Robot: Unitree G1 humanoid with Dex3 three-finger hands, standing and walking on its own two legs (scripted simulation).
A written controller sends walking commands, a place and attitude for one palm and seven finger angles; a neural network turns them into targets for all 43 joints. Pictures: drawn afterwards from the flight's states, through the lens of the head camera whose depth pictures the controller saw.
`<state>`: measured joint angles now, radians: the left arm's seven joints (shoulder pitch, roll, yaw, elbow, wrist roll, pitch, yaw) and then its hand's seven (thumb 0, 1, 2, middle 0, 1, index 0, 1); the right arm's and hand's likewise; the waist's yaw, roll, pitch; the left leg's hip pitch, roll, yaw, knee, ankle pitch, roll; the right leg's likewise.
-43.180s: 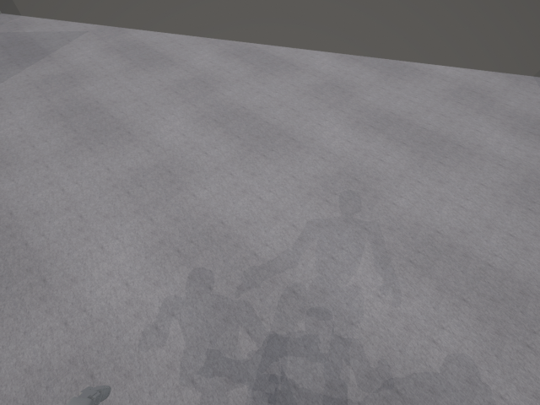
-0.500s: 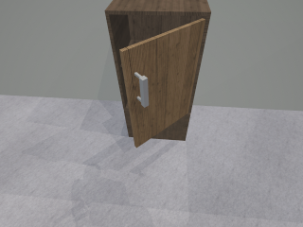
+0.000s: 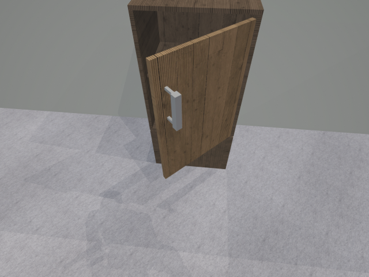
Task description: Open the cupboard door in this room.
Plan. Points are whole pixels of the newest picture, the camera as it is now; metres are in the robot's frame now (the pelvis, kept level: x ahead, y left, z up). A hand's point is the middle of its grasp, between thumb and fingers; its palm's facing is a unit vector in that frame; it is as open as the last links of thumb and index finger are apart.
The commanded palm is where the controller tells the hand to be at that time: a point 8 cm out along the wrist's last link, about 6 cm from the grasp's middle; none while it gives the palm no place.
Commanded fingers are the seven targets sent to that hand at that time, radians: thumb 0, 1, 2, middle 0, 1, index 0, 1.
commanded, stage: look to check the result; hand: left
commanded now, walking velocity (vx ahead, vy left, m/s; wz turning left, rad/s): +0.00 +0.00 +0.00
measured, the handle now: (172, 108) +0.59 +0.07 +0.00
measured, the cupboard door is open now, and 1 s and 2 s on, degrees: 44 44 44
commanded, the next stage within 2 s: walk to a spot facing it in 0.34 s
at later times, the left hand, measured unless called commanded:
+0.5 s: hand out of the picture +0.00 +0.16 -0.17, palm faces +0.04 -0.98 -0.18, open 7.4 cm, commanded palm none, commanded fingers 0.00 0.90 0.90 -0.20 -0.30 -0.20 -0.30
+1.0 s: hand out of the picture +0.11 +0.20 -0.17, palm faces -0.15 -0.96 -0.25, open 7.4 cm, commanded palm none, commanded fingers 0.00 0.90 0.90 -0.20 -0.30 -0.20 -0.30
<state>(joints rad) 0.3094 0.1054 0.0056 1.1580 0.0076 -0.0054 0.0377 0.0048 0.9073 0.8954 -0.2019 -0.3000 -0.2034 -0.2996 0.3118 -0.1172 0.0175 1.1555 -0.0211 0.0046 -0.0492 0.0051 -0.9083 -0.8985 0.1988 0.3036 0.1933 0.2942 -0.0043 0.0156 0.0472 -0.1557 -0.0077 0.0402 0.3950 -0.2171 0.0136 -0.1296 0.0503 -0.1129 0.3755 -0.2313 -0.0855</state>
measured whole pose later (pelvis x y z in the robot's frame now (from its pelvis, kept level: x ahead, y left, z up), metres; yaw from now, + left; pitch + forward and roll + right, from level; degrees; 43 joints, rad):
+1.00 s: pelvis +0.00 +0.01 -0.01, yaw -12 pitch +0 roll +0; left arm 0.15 0.22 0.11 0.98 0.03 0.08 -0.02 0.01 0.91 0.90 -0.20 -0.30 -0.20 -0.30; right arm 0.24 -0.20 -0.04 1.01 -0.04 0.00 -0.07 0.01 -0.91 -0.90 0.20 0.30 0.20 0.29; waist 0.00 0.01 0.09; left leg -0.20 0.07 0.23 0.50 -0.30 0.02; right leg -0.44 0.02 0.01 1.03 -0.45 0.00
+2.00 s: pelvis +0.00 -0.05 -0.02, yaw -50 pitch +1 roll +0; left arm 0.12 0.26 0.07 0.90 0.03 0.05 -0.04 0.01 0.91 0.90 -0.20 -0.30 -0.20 -0.30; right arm 0.30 -0.25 -0.05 0.94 -0.02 0.02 -0.02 0.01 -0.90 -0.90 0.20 0.30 0.20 0.30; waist -0.03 0.03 0.09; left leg -0.26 0.16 0.23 0.67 -0.38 -0.05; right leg -0.28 -0.01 -0.06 0.59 -0.30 -0.01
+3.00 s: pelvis +0.10 -0.27 -0.04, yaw -85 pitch +0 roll +1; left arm 0.06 0.20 0.06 0.88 0.02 -0.02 -0.05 0.01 0.91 0.90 -0.20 -0.30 -0.20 -0.30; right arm 0.55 -0.14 0.00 1.10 -0.01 -0.02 -0.03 0.01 -0.90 -0.90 0.20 0.30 0.20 0.29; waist -0.04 -0.02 0.10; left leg -0.08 0.11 0.25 0.96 -0.49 -0.05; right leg -0.42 0.06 -0.14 0.69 -0.28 -0.17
